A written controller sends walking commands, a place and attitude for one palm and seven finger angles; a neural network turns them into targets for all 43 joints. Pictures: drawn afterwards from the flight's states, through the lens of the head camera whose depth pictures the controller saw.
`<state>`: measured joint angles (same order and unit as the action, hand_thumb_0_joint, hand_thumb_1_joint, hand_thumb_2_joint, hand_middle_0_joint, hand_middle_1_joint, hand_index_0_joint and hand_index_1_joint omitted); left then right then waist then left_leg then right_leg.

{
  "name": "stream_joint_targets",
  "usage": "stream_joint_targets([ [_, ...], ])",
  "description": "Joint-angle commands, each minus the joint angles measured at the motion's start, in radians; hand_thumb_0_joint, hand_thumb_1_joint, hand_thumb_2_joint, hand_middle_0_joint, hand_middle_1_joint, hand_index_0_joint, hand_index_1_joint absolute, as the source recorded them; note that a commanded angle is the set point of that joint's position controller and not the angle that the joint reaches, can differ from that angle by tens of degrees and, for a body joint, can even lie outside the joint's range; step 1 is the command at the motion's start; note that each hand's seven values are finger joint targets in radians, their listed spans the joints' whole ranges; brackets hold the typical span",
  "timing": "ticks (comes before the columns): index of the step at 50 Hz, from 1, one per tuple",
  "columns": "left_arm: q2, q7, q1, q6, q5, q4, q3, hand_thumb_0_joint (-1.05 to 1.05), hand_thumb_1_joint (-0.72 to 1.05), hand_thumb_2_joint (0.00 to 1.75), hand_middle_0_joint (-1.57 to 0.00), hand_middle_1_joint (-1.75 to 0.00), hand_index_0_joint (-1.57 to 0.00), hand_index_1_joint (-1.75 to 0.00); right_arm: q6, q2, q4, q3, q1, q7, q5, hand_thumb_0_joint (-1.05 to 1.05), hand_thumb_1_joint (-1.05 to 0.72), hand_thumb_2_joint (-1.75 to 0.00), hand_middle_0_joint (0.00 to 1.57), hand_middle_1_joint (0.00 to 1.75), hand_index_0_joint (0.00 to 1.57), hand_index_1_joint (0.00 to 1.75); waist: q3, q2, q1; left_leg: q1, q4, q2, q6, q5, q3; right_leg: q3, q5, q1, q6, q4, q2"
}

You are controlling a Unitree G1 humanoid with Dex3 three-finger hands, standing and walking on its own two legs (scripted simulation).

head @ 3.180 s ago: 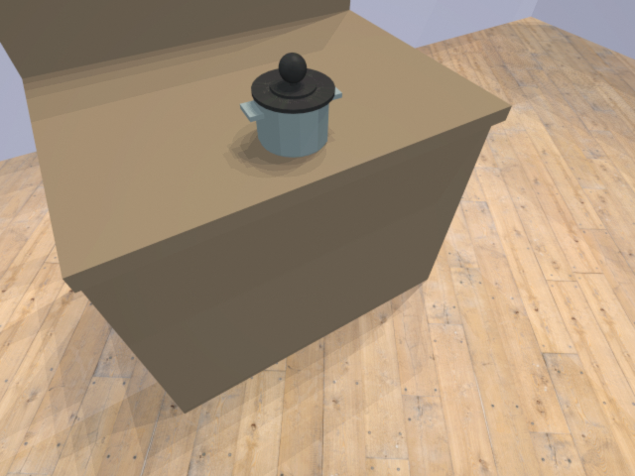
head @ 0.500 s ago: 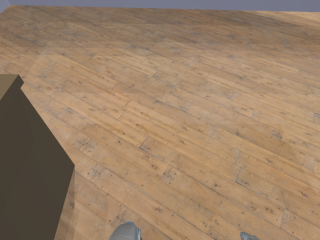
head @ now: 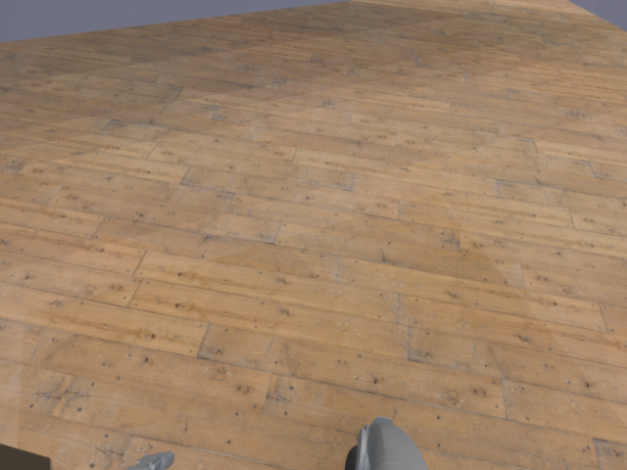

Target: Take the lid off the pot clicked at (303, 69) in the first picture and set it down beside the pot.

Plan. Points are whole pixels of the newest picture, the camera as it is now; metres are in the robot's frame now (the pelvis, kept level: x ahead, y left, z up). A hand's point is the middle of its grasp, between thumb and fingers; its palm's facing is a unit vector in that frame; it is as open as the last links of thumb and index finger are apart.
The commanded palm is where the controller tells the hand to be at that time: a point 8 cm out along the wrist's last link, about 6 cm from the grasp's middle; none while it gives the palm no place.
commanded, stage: walk to a spot facing it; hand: left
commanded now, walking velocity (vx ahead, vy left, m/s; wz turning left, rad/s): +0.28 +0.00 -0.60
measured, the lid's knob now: out of the picture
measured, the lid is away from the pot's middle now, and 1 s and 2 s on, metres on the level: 0.00 0.00 0.00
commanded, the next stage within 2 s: turn to face it in 0.10 s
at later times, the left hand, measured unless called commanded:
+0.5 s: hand (249, 367) +0.29 +0.11 -0.16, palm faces -0.02 -0.98 -0.21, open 7.2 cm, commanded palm none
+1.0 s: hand (204, 412) +0.22 +0.17 -0.17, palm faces +0.29 -0.92 -0.28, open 7.4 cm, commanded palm none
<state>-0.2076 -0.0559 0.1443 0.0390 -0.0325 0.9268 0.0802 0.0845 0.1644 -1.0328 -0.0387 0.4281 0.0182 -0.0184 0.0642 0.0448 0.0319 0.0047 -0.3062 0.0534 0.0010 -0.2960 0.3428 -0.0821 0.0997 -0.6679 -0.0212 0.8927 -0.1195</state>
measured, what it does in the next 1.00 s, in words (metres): walks ahead: right foot, then left foot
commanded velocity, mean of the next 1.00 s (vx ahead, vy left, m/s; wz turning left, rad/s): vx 0.04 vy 0.00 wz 0.40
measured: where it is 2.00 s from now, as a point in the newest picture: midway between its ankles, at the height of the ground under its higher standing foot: outside the picture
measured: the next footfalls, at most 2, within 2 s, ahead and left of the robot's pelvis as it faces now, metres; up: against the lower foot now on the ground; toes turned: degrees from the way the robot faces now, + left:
right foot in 0.16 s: +0.23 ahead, -0.13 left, +0.00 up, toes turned -12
left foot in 0.68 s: +0.30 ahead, +0.06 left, +0.00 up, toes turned +12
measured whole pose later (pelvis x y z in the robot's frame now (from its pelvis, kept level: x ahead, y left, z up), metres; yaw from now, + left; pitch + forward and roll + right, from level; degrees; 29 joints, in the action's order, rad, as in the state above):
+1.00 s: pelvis +0.21 -0.06 -0.01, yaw +14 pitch +1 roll -1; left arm -0.25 0.02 0.21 0.06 -0.01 0.92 0.09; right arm -0.04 0.21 -0.93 -0.07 0.18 -0.01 -0.02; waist 0.06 -0.01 0.01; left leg 0.36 -0.49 -0.02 0.04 -0.14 -0.03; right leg 0.01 0.42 -0.42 -0.08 0.89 -0.07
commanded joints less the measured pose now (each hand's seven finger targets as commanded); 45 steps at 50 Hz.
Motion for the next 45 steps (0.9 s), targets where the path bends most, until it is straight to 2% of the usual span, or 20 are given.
stream_joint_targets([
  [1,0.004,-0.005,-0.175,-0.040,0.002,-0.127,-0.015,0.00,0.90,0.90,-0.20,-0.30,-0.20,-0.30,0.009,0.133,0.021,-0.021,0.111,0.002,-0.010,0.00,-0.90,-0.90,0.20,0.30,0.20,0.30,0.064,-0.164,0.047,-0.053,0.073,0.298,0.099,0.449,-0.098,-0.056,0.043,-0.029,0.038,-0.172,0.034],
  [4,-0.022,0.001,-0.085,-0.051,0.002,-0.104,-0.009,0.00,0.90,0.90,-0.20,-0.30,-0.20,-0.30,0.003,0.168,0.025,-0.032,0.092,0.003,-0.010,0.00,-0.90,-0.90,0.20,0.30,0.20,0.30,-0.013,-0.181,-0.005,-0.094,-0.118,0.303,0.082,0.796,-0.037,-0.105,0.135,0.147,0.088,-0.254,0.105],
  [5,-0.047,0.005,0.014,-0.060,0.002,-0.076,0.000,0.00,0.90,0.90,-0.20,-0.30,-0.20,-0.30,0.002,0.187,0.035,-0.038,0.072,0.002,-0.007,0.00,-0.90,-0.90,0.20,0.30,0.20,0.30,-0.079,-0.176,-0.053,-0.069,-0.268,0.293,0.063,0.855,-0.020,-0.112,0.137,0.297,0.105,-0.307,0.127],
  [6,-0.104,0.012,0.166,-0.075,-0.001,-0.030,0.015,0.00,0.90,0.90,-0.20,-0.30,-0.20,-0.30,-0.002,0.191,0.050,-0.035,0.061,-0.006,-0.002,0.00,-0.90,-0.90,0.20,0.30,0.20,0.30,-0.186,-0.111,-0.127,0.091,-0.499,0.272,0.019,0.782,0.001,-0.109,0.059,0.604,0.134,-0.357,0.144],
  [7,-0.218,0.026,0.288,-0.085,-0.001,-0.006,0.047,0.00,0.90,0.90,-0.20,-0.30,-0.20,-0.30,-0.005,0.146,0.080,-0.027,0.075,-0.018,0.014,0.00,-0.90,-0.90,0.20,0.30,0.20,0.30,-0.331,0.072,-0.177,0.436,-0.819,0.167,-0.037,0.196,0.005,0.230,-0.035,0.963,0.228,-0.366,-0.103],
  [8,-0.306,0.040,0.333,-0.080,0.025,0.007,0.064,0.00,0.90,0.90,-0.20,-0.30,-0.20,-0.30,-0.013,0.110,0.115,-0.021,0.043,-0.009,0.021,0.00,-0.90,-0.90,0.20,0.30,0.20,0.30,-0.417,0.193,-0.159,0.659,-1.150,0.035,-0.082,-0.325,-0.127,0.645,-0.271,1.055,0.330,-0.479,-0.328],
  [9,-0.285,0.053,0.310,-0.070,0.039,0.004,0.068,0.00,0.90,0.90,-0.20,-0.30,-0.20,-0.30,-0.015,0.131,0.121,-0.028,-0.044,0.000,0.018,0.00,-0.90,-0.90,0.20,0.30,0.20,0.30,-0.334,0.035,-0.160,0.693,-1.172,0.088,-0.059,-0.255,-0.280,0.563,-0.293,0.963,0.337,-0.504,-0.309],
  [11,-0.187,0.063,0.145,-0.076,0.035,-0.029,0.029,0.00,0.90,0.90,-0.20,-0.30,-0.20,-0.30,-0.027,0.106,0.095,-0.029,-0.055,-0.002,0.012,0.00,-0.90,-0.90,0.20,0.30,0.20,0.30,-0.196,-0.059,-0.074,0.615,-1.110,0.137,-0.058,-0.096,-0.305,0.370,-0.290,0.657,0.258,-0.542,-0.237],
  [13,-0.120,0.072,0.068,-0.094,0.024,-0.036,0.003,0.00,0.90,0.90,-0.20,-0.30,-0.20,-0.30,-0.060,0.071,0.039,-0.017,0.014,0.005,-0.002,0.00,-0.90,-0.90,0.20,0.30,0.20,0.30,-0.121,0.005,-0.001,0.517,-1.005,0.135,-0.060,-0.035,-0.311,0.189,-0.393,0.460,0.192,-0.583,-0.164],
  [17,-0.074,0.081,0.050,-0.102,0.018,-0.007,-0.016,0.00,0.90,0.90,-0.20,-0.30,-0.20,-0.30,-0.086,0.027,-0.013,-0.006,0.077,0.004,0.000,0.00,-0.90,-0.90,0.20,0.30,0.20,0.30,-0.137,0.056,0.039,0.445,-0.822,0.093,-0.063,0.017,-0.303,0.047,-0.431,0.411,0.183,-0.587,-0.111],
  [21,-0.064,0.081,0.066,-0.088,0.017,0.007,-0.016,0.00,0.90,0.90,-0.20,-0.30,-0.20,-0.30,-0.092,0.026,0.019,-0.008,-0.035,-0.003,0.004,0.00,-0.90,-0.90,0.20,0.30,0.20,0.30,-0.072,0.072,0.008,0.479,-0.692,0.073,-0.067,0.045,-0.289,0.030,-0.286,0.434,0.182,-0.623,-0.140],
  [28,-0.118,0.092,0.138,-0.060,0.010,0.012,0.009,0.00,0.90,0.90,-0.20,-0.30,-0.20,-0.30,-0.098,0.047,0.102,-0.013,-0.239,-0.021,0.002,0.00,-0.90,-0.90,0.20,0.30,0.20,0.30,-0.002,0.049,-0.061,0.472,-0.472,0.047,-0.048,-0.069,-0.243,0.036,-0.306,0.534,0.194,-0.534,-0.237],
  [30,-0.132,0.091,0.144,-0.055,0.012,0.007,0.014,0.00,0.90,0.90,-0.20,-0.30,-0.20,-0.30,-0.100,0.059,0.115,-0.017,-0.234,-0.023,0.000,0.00,-0.90,-0.90,0.20,0.30,0.20,0.30,-0.030,0.035,-0.052,0.404,-0.396,0.026,-0.035,-0.048,-0.223,0.017,-0.346,0.540,0.174,-0.470,-0.236],
  [32,-0.139,0.089,0.131,-0.050,0.021,-0.002,0.019,0.00,0.90,0.90,-0.20,-0.30,-0.20,-0.30,-0.097,0.098,0.104,-0.030,-0.125,-0.022,-0.005,0.00,-0.90,-0.90,0.20,0.30,0.20,0.30,-0.101,-0.021,0.008,0.223,-0.206,0.014,-0.010,0.136,-0.233,-0.064,-0.326,0.506,0.104,-0.254,-0.194],
  [33,-0.109,0.085,0.141,-0.047,0.028,-0.024,0.021,0.00,0.90,0.90,-0.20,-0.30,-0.20,-0.30,-0.089,0.179,0.102,-0.050,-0.060,-0.017,-0.013,0.00,-0.90,-0.90,0.20,0.30,0.20,0.30,-0.154,-0.203,0.032,0.080,-0.111,0.170,0.077,0.416,-0.464,-0.121,-0.073,0.350,0.025,-0.051,-0.089],
  [34,-0.065,0.081,0.117,-0.045,0.032,-0.069,0.003,0.00,0.90,0.90,-0.20,-0.30,-0.20,-0.30,-0.087,0.261,0.102,-0.068,-0.025,-0.009,-0.006,0.00,-0.90,-0.90,0.20,0.30,0.20,0.30,-0.156,-0.410,0.041,-0.008,-0.054,0.388,0.234,0.820,-0.764,-0.085,0.553,0.118,-0.045,0.190,0.046],
  [35,-0.098,0.087,0.071,-0.033,0.018,-0.087,0.005,0.00,0.90,0.90,-0.20,-0.30,-0.20,-0.30,-0.097,0.266,0.090,-0.068,-0.025,-0.005,-0.002,0.00,-0.90,-0.90,0.20,0.30,0.20,0.30,-0.163,-0.250,0.043,0.031,-0.060,0.401,0.272,0.659,-0.724,0.045,0.569,0.100,-0.031,0.281,0.033],
  [36,-0.090,0.084,0.052,-0.028,0.016,-0.089,0.011,0.00,0.90,0.90,-0.20,-0.30,-0.20,-0.30,-0.095,0.240,0.113,-0.063,-0.094,-0.003,-0.004,0.00,-0.90,-0.90,0.20,0.30,0.20,0.30,-0.133,-0.200,0.018,0.118,-0.022,0.340,0.243,0.394,-0.691,0.071,0.488,0.096,-0.028,0.296,0.020],
  [40,-0.091,0.073,0.100,-0.014,0.013,-0.050,0.019,0.00,0.90,0.90,-0.20,-0.30,-0.20,-0.30,-0.086,0.220,0.163,-0.054,-0.242,-0.001,0.000,0.00,-0.90,-0.90,0.20,0.30,0.20,0.30,-0.099,-0.146,-0.035,0.232,0.020,0.210,0.164,0.205,-0.587,0.090,0.297,0.141,-0.047,0.239,0.026],
  [45,-0.093,0.077,0.098,-0.001,0.016,-0.062,0.019,0.00,0.90,0.90,-0.20,-0.30,-0.20,-0.30,-0.100,0.249,0.170,-0.073,-0.241,-0.009,-0.001,0.00,-0.90,-0.90,0.20,0.30,0.20,0.30,-0.096,-0.168,-0.021,0.260,0.049,0.171,0.161,-0.017,-0.631,0.074,0.308,0.190,-0.057,0.061,0.052],
])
